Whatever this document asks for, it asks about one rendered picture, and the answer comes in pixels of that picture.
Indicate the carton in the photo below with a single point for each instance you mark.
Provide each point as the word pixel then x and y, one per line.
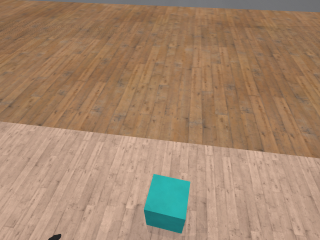
pixel 166 203

